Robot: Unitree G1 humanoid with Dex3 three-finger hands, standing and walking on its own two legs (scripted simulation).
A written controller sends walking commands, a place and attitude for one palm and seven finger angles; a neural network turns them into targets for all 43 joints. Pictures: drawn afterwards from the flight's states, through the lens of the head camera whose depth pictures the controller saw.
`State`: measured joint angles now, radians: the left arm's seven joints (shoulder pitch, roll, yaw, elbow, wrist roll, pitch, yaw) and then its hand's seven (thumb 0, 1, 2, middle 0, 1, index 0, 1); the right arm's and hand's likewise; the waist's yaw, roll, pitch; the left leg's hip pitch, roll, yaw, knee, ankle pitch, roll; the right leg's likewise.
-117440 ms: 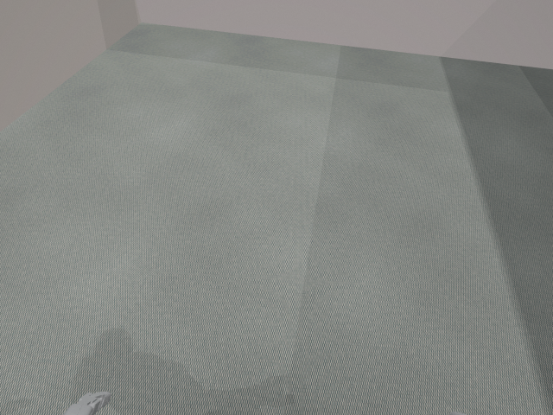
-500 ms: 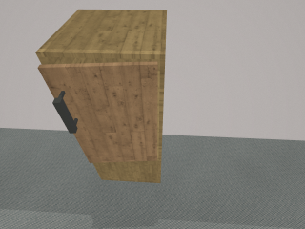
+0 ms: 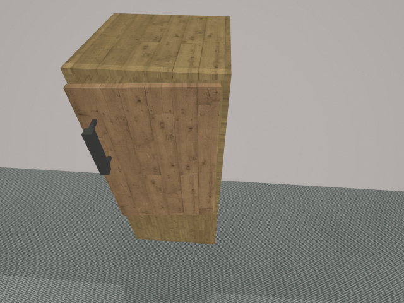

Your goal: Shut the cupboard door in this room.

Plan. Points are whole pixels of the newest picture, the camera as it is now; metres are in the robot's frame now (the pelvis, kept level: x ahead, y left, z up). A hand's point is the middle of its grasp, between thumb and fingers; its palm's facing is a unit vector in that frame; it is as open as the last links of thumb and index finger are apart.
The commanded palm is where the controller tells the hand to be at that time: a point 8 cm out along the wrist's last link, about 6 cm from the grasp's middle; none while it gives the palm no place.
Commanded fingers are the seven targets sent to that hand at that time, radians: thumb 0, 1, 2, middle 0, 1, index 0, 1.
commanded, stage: look again from close up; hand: left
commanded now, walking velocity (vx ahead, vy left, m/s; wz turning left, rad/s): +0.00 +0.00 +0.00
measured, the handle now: (99, 147) +0.49 +0.31 +0.00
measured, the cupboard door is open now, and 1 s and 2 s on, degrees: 5 5 5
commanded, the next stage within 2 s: shuffle to correct the standing spot in 0.20 s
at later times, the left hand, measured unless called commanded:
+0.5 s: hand out of the picture +0.03 +0.20 -0.17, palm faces +0.10 -0.98 -0.17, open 7.4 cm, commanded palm none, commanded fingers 0.00 0.90 0.90 -0.20 -0.30 -0.20 -0.30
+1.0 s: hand out of the picture +0.08 +0.22 -0.17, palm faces +0.03 -0.97 -0.23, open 7.4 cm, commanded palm none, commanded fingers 0.00 0.90 0.90 -0.20 -0.30 -0.20 -0.30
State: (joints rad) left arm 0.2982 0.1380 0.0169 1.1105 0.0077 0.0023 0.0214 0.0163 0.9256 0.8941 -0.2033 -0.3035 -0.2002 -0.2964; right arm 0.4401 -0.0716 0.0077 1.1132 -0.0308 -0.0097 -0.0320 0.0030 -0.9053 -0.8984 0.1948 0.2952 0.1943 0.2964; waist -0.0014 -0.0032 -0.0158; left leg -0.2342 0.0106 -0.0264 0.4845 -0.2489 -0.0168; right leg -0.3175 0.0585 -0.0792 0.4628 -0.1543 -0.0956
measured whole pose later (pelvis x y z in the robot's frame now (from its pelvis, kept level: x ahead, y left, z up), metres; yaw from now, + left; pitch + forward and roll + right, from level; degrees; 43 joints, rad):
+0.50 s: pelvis +0.04 +0.03 +0.00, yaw +2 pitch +0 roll +0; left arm 0.31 0.12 0.02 1.10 0.01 -0.01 0.03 0.01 0.91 0.89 -0.20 -0.30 -0.20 -0.30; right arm 0.38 -0.11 0.01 1.10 -0.02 0.00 -0.03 0.00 -0.91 -0.90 0.19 0.30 0.19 0.30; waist 0.02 0.01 0.01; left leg -0.20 -0.03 -0.03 0.51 -0.32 0.01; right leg -0.28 0.02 -0.08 0.51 -0.24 -0.06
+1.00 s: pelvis +0.04 +0.04 +0.00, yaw +0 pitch -1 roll +1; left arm 0.24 0.16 0.00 1.04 0.01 -0.01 0.05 0.01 0.91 0.89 -0.20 -0.30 -0.20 -0.30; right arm 0.26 -0.17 -0.02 1.02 -0.01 0.00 -0.03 0.02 -0.92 -0.90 0.20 0.30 0.20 0.30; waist -0.01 0.01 0.03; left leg -0.17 -0.03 -0.01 0.52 -0.33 0.02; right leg -0.27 0.01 -0.06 0.55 -0.26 -0.05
